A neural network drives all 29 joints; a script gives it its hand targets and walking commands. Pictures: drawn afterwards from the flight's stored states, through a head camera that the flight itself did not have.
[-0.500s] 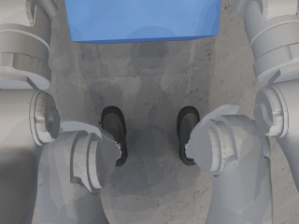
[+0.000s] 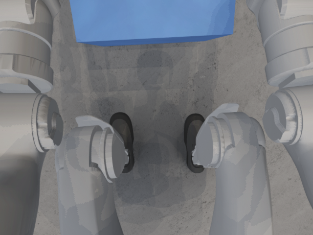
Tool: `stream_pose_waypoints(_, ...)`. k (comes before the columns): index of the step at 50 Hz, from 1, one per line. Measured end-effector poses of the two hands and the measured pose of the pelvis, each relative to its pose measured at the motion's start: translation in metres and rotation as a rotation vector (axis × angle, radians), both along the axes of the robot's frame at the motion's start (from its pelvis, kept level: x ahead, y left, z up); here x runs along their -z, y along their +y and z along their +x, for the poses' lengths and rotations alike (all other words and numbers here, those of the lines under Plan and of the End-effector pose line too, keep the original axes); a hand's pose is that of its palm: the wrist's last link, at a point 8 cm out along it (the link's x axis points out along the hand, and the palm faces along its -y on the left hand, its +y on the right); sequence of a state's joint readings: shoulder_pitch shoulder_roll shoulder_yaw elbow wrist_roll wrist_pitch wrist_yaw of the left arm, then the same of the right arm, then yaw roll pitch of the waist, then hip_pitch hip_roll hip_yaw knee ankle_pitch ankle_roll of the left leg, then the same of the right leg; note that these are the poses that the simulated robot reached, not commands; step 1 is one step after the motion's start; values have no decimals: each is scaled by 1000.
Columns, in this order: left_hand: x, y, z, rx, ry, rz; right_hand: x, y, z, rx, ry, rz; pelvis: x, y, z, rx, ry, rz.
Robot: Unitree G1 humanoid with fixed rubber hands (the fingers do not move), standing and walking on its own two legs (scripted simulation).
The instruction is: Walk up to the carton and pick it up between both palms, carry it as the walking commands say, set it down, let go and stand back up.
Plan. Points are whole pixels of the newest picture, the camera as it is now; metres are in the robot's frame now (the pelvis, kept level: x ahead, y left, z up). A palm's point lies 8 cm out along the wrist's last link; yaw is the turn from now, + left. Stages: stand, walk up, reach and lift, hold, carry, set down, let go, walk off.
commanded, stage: reach and lift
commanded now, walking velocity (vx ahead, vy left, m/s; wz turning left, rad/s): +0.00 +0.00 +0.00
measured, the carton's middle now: out of the picture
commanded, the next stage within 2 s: none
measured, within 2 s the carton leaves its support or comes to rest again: neither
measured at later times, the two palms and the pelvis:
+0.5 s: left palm out of the picture +0.56 +0.17 -0.08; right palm out of the picture +0.55 -0.18 -0.07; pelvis -0.01 +0.00 +0.04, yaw +1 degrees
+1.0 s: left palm out of the picture +0.54 +0.16 -0.02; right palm out of the picture +0.52 -0.18 +0.00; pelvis -0.03 +0.00 +0.08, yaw +1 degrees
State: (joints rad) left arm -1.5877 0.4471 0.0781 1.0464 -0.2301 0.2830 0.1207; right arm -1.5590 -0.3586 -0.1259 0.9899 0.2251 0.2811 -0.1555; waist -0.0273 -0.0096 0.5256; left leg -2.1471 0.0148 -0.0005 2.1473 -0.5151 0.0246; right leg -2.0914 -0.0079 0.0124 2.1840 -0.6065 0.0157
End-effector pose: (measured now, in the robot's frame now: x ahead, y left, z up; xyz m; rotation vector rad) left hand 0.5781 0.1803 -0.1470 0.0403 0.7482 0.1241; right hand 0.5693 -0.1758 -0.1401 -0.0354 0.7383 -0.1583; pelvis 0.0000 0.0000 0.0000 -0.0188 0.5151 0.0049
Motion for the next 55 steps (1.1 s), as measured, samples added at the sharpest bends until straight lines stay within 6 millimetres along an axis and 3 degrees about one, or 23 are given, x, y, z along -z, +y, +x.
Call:
stream_pose_waypoints(9, -23, -3, -5, -44, -22, 36, -29, 2, -1, 25, -34, 26, -13, -2, -3, -15, -19, -5)
stream_pose_waypoints(29, -75, -14, -20, 0, -25, 95, -78, -1, -26, 132, -44, -30, -51, -1, -15, -21, -54, -6)
stream_pose_waypoints(55, -142, -17, -46, 11, -23, 114, -147, -4, -50, 138, -49, -29, -92, -1, -30, -22, -128, -3)
